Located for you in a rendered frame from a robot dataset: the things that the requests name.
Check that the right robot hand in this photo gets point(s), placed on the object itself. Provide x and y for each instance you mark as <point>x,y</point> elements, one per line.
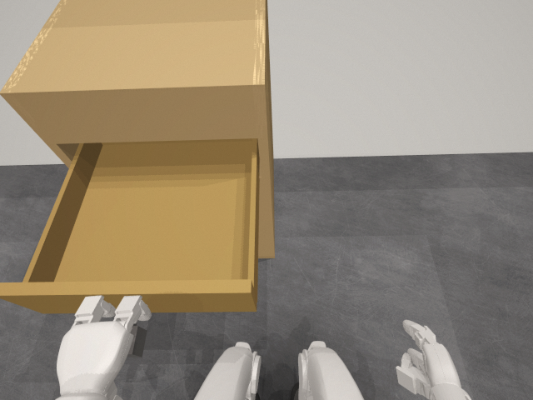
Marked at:
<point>433,366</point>

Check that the robot right thigh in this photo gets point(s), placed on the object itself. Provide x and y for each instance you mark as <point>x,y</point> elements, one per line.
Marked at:
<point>324,375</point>

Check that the drawer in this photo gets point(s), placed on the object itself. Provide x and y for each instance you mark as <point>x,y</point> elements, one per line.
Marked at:
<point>176,222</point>

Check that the robot left thigh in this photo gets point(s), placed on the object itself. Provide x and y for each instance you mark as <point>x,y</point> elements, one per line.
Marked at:
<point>234,375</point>

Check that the cabinet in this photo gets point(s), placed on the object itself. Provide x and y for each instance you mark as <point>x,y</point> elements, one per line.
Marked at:
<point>105,71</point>

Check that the robot thigh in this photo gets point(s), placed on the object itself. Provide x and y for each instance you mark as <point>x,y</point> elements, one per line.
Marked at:
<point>324,375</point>
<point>234,375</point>

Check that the handle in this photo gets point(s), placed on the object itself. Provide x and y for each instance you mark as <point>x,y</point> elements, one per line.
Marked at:
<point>138,342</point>

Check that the left robot hand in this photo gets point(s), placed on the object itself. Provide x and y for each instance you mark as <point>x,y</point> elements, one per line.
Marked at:
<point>92,353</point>

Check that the right robot forearm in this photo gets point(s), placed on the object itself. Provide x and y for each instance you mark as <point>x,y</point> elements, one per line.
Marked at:
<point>446,391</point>

